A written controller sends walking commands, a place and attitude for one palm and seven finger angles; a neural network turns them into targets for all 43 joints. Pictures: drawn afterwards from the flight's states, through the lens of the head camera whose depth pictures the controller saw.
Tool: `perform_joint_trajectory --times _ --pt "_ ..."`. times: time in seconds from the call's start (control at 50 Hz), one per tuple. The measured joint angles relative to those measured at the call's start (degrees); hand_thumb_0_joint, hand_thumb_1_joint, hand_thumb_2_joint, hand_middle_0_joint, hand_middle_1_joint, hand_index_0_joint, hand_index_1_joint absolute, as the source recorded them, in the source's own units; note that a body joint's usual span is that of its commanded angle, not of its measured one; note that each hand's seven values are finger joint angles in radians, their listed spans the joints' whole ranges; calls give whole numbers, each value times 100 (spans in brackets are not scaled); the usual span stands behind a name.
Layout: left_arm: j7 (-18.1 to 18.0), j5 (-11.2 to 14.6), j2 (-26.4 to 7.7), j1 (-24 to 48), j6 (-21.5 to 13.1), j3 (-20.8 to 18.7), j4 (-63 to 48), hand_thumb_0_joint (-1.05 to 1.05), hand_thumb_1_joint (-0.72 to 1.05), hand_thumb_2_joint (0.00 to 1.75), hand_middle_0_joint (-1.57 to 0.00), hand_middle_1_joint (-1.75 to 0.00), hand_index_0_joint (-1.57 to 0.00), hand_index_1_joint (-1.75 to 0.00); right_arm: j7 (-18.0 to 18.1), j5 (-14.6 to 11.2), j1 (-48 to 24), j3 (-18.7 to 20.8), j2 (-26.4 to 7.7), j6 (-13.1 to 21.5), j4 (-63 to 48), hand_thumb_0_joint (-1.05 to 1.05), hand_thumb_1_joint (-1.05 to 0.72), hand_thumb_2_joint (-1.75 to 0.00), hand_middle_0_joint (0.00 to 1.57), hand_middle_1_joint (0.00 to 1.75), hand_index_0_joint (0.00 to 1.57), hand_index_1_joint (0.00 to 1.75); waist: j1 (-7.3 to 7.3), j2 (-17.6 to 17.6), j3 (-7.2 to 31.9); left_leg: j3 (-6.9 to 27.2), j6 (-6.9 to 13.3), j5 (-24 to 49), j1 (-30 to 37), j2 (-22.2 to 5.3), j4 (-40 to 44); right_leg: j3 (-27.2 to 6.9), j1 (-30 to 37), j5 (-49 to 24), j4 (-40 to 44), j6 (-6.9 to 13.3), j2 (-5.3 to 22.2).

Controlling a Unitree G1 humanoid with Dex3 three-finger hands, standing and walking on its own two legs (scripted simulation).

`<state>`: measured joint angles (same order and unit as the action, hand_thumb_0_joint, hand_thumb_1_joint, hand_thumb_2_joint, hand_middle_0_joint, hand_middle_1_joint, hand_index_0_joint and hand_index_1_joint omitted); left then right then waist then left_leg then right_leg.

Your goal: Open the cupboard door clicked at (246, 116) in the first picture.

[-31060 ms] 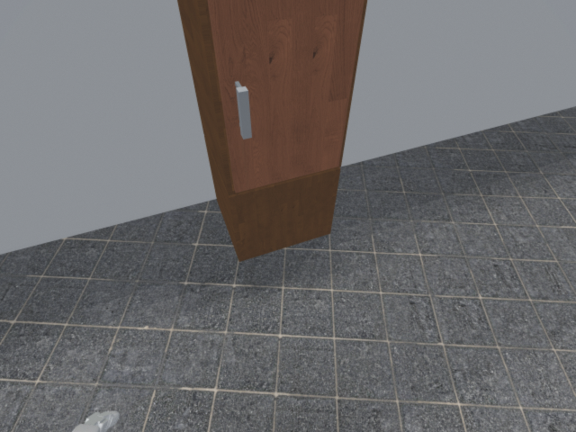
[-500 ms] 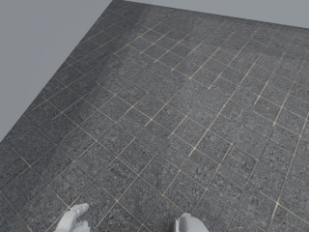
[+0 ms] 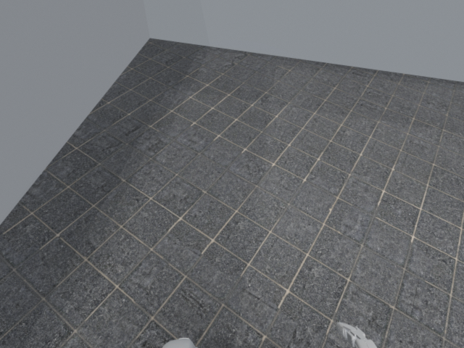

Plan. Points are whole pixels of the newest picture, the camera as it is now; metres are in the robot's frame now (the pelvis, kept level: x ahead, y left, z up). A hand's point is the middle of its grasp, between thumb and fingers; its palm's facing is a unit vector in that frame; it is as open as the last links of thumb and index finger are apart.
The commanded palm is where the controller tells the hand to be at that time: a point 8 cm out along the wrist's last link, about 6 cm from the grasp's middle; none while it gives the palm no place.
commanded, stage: walk to a spot facing it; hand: left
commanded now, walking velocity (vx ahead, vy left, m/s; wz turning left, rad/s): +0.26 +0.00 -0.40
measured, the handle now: out of the picture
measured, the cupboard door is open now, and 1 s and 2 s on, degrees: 44 44 44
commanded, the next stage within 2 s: turn to face it in 0.08 s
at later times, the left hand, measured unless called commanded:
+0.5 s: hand (179, 269) +0.29 +0.14 -0.15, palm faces +0.04 -0.98 -0.17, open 7.4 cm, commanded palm none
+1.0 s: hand (172, 278) +0.26 +0.15 -0.13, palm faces +0.37 -0.87 -0.32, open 7.4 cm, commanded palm none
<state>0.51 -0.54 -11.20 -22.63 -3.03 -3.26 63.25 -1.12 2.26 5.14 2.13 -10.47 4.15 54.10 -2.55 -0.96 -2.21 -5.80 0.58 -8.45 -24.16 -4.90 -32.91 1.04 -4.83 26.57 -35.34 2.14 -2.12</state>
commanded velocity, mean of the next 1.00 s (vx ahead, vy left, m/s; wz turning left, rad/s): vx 0.03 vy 0.00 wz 0.42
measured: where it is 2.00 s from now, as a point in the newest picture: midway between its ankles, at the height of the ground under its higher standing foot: (261, 329)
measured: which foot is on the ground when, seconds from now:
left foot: down 0.00-0.34, up 0.36-0.56, down 0.58-0.88, up 0.90-1.00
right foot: up 0.00-0.32, down 0.34-0.58, up 0.60-0.86, down 0.88-1.00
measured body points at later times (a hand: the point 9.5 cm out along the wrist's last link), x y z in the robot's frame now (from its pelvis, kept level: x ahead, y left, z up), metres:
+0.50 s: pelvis +0.18 -0.03 +0.01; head +0.21 -0.02 +0.46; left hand +0.29 +0.20 -0.14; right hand +0.16 -0.28 -0.14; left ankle +0.14 +0.08 -0.68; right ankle +0.20 -0.16 -0.72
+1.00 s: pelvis +0.26 -0.08 +0.01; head +0.31 -0.09 +0.46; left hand +0.25 +0.20 -0.11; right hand +0.42 -0.31 -0.14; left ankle +0.18 +0.05 -0.65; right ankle +0.28 -0.19 -0.72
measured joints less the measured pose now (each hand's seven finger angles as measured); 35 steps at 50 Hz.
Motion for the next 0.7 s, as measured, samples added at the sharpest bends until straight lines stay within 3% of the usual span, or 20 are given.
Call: perform_joint_trajectory --times 0.06,0.1,0.14,0.22,0.3,0.34,0.38,0.42,0.46,0.5,0.56,0.58,0.6,0.64,0.7 --pt "4 -28 -51 54 144 0 74 1 92 89 -20 -30 -20 -30 60 21 93 -57 102 50 -61 0 -91 -89 20 30 20 30 25 -140 -30 -204 67 -511 243 40 -296 -41 -1073 118 -2604 19 123" --pt "40 -72 -72 234 209 -37 7 1 91 89 -20 -30 -20 -30 111 15 307 -74 154 58 -18 0 -91 -89 20 30 20 30 38 -150 -14 -246 -8 -559 508 56 -36 54 -1713 -240 -3330 -29 272" --pt "94 -93 -66 467 259 -73 -172 1 91 89 -20 -30 -19 -30 152 6 526 -96 181 53 114 0 -91 -89 20 30 20 30 21 -113 -47 -276 -34 -504 786 56 309 118 -2185 -532 -3262 -101 446" --pt "174 -91 15 854 287 -86 -533 1 91 90 -20 -30 -19 -30 216 -24 843 26 -35 -27 341 -1 -94 -89 20 30 21 30 68 61 -103 -411 -87 -530 1275 -37 786 259 -2545 -906 -1856 -212 689" --pt "140 -107 -45 1174 180 -35 -655 1 91 90 -20 -30 -19 -30 186 -41 1209 40 -146 -155 563 0 -94 -89 20 30 20 30 322 99 -103 -382 -261 -918 1507 -123 573 404 -2134 -1531 -310 -246 692" --pt "109 -120 -168 1237 61 -6 -704 1 91 90 -20 -30 -19 -30 166 -82 1498 15 -103 -225 667 0 -93 -89 20 30 20 30 415 -116 28 -323 -320 -1335 1426 -23 77 341 -1744 -1739 301 -172 794" --pt "37 -115 -46 1427 45 29 -641 0 91 90 -20 -30 -19 -30 159 -122 1556 35 -180 -393 814 0 -92 -89 20 30 20 30 470 102 15 -3 -266 -2156 1091 -104 -863 538 -1713 -1275 -22 -176 717" --pt "-1 -117 78 1550 72 79 -671 0 91 89 -20 -30 -20 -30 168 -141 1568 52 -182 -497 877 1 -92 -89 20 30 20 30 531 211 -16 178 -251 -2391 662 -38 -1819 765 -1514 -1116 15 -218 734" --pt "-62 -113 142 1604 87 89 -727 0 91 89 -20 -30 -20 -30 161 -161 1517 36 -104 -543 868 1 -92 -89 20 30 20 30 540 134 -41 144 -287 -2413 324 34 -2327 915 -1294 -1131 197 -278 803" --pt "-95 -110 147 1617 125 85 -755 0 91 89 -20 -30 -20 -30 130 -165 1439 7 7 -546 773 1 -92 -89 20 30 20 30 540 -30 -49 32 -325 -2224 190 61 -2049 1038 -1114 -1107 333 -299 892" --pt "-86 -56 135 1573 217 71 -755 0 91 89 -20 -30 -20 -30 78 -129 1340 -28 92 -468 538 1 -91 -89 20 30 20 30 552 -190 -40 -151 -370 -1070 339 74 -758 1209 -1021 -864 130 -401 1031" --pt "-77 -26 166 1524 270 71 -774 0 91 89 -20 -30 -20 -30 63 -104 1354 -25 46 -417 431 1 -91 -89 20 30 20 30 544 -95 14 -52 -211 -670 383 40 -380 1262 -1107 -685 -132 -446 1008" --pt "-80 0 139 1494 343 63 -769 0 91 89 -20 -30 -20 -30 81 -75 1294 -14 65 -391 397 1 -91 -89 20 30 20 30 560 -123 49 -17 -53 -739 286 74 -516 1097 -1281 -214 -565 -503 1003" --pt "-94 -3 34 1449 499 19 -740 0 91 89 -20 -30 -20 -30 116 -34 1163 -23 146 -396 319 1 -91 -89 20 30 20 30 564 -223 76 2 65 -1020 243 144 -674 595 -1658 307 -1566 -520 876" --pt "-97 -29 -83 1492 586 -49 -692 1 91 89 -20 -30 -20 -30 177 -21 1091 -45 211 -347 180 1 -91 -89 20 30 20 30 546 -198 95 183 -31 -964 323 201 -382 292 -2041 247 -2426 -575 684"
